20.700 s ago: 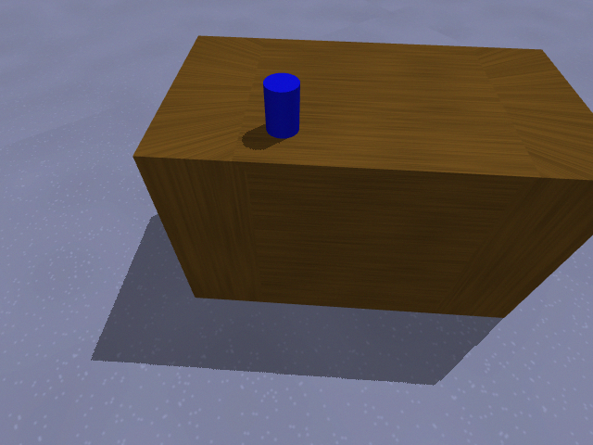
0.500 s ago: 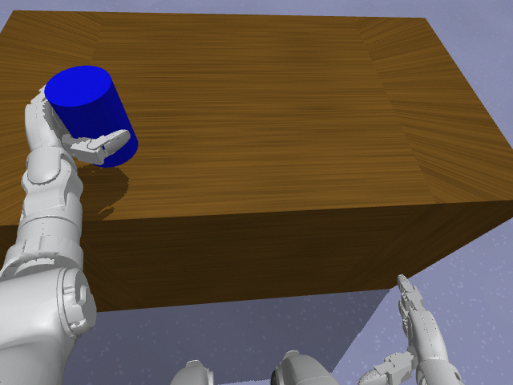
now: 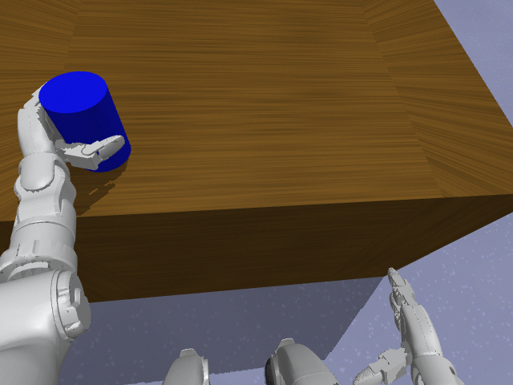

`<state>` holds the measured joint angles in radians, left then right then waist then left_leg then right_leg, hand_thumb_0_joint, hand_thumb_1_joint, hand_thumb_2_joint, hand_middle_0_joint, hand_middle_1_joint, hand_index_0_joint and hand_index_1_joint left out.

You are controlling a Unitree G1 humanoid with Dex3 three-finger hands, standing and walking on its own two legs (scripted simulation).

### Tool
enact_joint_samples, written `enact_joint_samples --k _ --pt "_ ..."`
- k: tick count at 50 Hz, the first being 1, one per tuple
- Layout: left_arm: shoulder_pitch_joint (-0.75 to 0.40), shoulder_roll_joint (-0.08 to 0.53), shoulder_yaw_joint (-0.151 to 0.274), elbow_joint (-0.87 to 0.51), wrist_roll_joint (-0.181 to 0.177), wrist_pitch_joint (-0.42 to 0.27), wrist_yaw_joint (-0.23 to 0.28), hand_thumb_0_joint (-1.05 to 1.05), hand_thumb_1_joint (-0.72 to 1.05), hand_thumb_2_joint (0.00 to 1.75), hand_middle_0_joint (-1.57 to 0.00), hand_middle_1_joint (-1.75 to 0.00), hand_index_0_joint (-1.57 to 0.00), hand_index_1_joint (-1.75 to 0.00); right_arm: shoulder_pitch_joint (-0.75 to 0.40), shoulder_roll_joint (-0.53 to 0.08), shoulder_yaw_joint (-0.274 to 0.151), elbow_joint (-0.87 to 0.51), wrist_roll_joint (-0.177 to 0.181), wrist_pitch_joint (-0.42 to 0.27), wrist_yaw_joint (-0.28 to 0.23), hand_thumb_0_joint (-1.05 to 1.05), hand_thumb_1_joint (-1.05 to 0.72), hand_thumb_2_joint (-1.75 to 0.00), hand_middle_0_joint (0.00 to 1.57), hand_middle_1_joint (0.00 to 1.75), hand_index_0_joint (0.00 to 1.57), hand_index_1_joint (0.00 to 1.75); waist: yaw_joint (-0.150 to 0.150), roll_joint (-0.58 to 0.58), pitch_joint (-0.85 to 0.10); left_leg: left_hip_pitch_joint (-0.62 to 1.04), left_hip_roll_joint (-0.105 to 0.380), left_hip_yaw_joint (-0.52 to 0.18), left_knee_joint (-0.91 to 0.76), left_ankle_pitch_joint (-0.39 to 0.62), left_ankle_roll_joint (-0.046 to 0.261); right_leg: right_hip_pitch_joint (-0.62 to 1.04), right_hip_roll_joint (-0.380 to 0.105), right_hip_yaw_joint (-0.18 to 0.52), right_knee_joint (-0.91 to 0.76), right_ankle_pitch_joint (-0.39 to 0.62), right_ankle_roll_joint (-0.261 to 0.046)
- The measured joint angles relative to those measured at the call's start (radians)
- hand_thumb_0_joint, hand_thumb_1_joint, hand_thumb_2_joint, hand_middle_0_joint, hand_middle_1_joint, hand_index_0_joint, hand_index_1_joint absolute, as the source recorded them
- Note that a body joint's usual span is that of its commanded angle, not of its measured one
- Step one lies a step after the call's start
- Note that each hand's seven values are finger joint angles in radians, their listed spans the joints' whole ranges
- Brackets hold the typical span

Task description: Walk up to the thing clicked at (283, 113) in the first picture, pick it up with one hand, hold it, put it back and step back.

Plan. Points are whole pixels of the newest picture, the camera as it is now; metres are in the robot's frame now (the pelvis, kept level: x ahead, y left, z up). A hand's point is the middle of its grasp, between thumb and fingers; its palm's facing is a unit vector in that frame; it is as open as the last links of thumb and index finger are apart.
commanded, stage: lower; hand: left
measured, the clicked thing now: (90, 125) +0.50 +0.21 +0.06
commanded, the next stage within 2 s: loosen in 0.22 s
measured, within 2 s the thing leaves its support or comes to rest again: rests again in 0.36 s
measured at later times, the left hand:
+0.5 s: hand (90, 133) +0.50 +0.21 +0.04, palm faces +0.24 -0.97 -0.01, open 11.3 cm
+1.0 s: hand (80, 120) +0.50 +0.22 +0.07, palm faces +0.25 -0.97 +0.01, open 16.7 cm
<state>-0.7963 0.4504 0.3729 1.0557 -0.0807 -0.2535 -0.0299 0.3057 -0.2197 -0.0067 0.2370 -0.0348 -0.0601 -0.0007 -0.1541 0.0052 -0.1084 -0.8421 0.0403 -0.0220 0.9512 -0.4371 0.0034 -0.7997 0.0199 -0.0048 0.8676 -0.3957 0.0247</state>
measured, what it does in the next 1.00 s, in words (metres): stands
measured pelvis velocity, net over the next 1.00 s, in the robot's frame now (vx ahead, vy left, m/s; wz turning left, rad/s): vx -0.02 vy -0.01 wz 0.00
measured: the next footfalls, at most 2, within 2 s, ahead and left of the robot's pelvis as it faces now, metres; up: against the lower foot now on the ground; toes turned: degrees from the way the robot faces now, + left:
none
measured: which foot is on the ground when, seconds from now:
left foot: down 0.00-1.00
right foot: down 0.00-1.00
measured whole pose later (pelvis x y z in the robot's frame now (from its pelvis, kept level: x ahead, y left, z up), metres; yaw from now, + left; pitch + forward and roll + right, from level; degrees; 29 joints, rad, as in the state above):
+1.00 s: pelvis -0.02 -0.01 -0.02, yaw +0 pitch +21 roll -3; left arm -0.89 0.53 0.45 1.13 -0.06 -0.33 -0.04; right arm 0.37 -0.25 -0.01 0.06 -0.04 0.01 0.03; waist -0.19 0.00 -0.12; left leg -0.96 0.04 -0.03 1.05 -0.46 -0.01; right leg -0.92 0.02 -0.01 0.99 -0.43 0.02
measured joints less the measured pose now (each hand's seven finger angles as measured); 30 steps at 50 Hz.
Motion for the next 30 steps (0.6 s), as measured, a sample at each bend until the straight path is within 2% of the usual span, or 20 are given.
enact_joint_samples --k 7,21,25,30 --pt "0.028 -0.013 0.012 -0.022 0.004 -0.028 0.015 -0.01 -0.52 1.04 -0.62 -0.94 -0.65 -0.97 0.014 -0.003 0.006 -0.071 -0.006 0.013 0.006 -0.01 0.5 -0.06 0.06 0.05 0.06 0.05 -0.014 -0.012 -0.005 -0.01 0.001 -0.006 0.021 -0.015 -0.004 -0.009 0.001 -0.006 0.023 -0.017 -0.003" --pt "-0.007 0.027 0.026 0.019 0.009 -0.062 0.008 -0.01 -0.52 1.04 -0.63 -0.94 -0.65 -0.96 0.028 -0.016 -0.004 -0.116 -0.01 0.045 0.02 -0.01 0.5 -0.06 0.06 0.05 0.06 0.05 -0.025 -0.003 0.0 -0.065 0.001 -0.016 0.069 -0.028 -0.007 -0.063 0.002 -0.015 0.073 -0.035 -0.007" --pt "-0.001 0.02 0.031 0.015 0.0 -0.073 0.006 -0.01 -0.5 0.96 -0.66 -0.89 -0.68 -0.91 0.037 -0.02 0.001 -0.156 -0.006 0.052 0.019 -0.01 0.5 -0.05 0.06 0.05 0.06 0.05 -0.025 -0.002 0.0 -0.072 0.0 -0.012 0.076 -0.031 -0.007 -0.073 0.0 -0.011 0.086 -0.039 -0.006" --pt "0.002 0.013 0.043 -0.018 -0.006 -0.088 0.002 -0.01 -0.49 0.77 -0.7 -0.81 -0.72 -0.82 0.054 -0.025 -0.002 -0.176 -0.005 0.058 0.018 -0.01 0.5 -0.05 0.06 0.05 0.06 0.05 -0.024 -0.009 -0.017 -0.071 -0.002 -0.015 0.079 -0.034 -0.009 -0.073 -0.001 -0.014 0.092 -0.045 -0.008"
